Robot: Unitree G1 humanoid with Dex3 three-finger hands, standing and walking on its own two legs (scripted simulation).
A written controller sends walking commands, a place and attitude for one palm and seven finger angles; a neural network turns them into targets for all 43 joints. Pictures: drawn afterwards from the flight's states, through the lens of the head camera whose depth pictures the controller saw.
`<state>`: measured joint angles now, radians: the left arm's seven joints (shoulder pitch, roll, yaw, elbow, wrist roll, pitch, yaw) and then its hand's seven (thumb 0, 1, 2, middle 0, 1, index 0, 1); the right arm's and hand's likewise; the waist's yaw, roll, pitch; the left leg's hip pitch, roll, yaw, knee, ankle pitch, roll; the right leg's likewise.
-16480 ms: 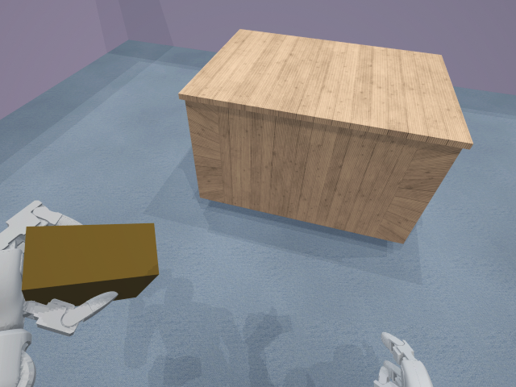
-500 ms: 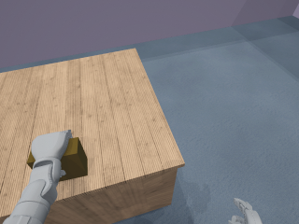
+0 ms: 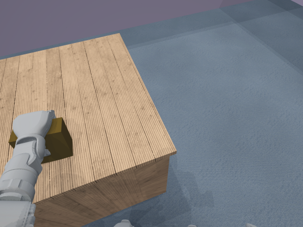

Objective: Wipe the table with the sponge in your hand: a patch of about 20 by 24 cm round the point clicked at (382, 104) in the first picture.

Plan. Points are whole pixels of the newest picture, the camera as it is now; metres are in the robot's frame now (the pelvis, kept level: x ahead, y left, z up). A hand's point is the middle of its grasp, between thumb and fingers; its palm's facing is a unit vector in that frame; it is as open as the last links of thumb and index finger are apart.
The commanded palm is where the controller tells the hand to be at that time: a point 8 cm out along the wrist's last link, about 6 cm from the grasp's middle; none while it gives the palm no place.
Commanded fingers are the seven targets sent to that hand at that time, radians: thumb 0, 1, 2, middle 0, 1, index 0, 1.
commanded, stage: wipe forward along the first lane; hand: left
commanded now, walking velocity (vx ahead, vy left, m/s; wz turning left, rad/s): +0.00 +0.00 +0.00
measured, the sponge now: (47, 146) +0.34 +0.35 -0.03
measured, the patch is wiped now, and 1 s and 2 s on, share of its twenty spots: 0.25 0.35 0.40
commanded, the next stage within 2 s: slide across to the middle lane in 0.78 s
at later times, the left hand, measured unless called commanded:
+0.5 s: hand (40, 120) +0.40 +0.37 +0.02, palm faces -0.15 +0.05 -0.99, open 10.0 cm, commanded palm +0.40 +0.36 +0.04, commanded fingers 0.00 0.10 1.30 -1.20 -1.60 -1.20 -1.60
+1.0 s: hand (40, 109) +0.44 +0.39 +0.02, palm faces -0.16 +0.08 -0.98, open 10.0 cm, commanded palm +0.44 +0.36 +0.05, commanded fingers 0.00 0.10 1.30 -1.20 -1.60 -1.20 -1.60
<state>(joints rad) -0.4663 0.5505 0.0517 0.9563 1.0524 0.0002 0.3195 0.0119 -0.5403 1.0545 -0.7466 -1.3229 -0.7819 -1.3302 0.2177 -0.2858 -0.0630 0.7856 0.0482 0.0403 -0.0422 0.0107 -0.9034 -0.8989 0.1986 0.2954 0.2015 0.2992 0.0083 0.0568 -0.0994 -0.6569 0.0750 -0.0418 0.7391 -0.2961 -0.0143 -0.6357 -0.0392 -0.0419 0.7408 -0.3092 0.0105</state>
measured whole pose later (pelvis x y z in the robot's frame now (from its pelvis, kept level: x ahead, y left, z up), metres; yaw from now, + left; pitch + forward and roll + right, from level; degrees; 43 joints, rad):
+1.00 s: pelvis +0.01 +0.02 -0.01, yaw -2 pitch +20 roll -3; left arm -0.76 0.72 0.07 1.16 1.10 -0.01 0.28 0.01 -0.56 1.07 -0.76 -1.32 -0.80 -1.33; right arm 0.28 -0.28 -0.05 0.74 0.04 0.07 -0.01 0.01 -0.90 -0.90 0.20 0.30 0.20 0.30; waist -0.06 0.04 -0.13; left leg -0.86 0.08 -0.05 0.86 -0.35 -0.03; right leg -0.80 -0.03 -0.03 0.78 -0.32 0.04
